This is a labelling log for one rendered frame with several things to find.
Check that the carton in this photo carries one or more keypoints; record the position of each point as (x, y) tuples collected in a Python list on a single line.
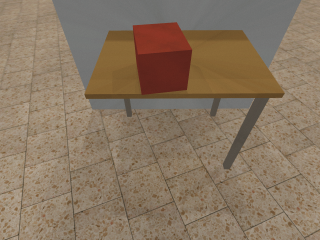
[(163, 57)]

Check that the table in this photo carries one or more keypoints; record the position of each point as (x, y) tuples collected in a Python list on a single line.
[(224, 64)]

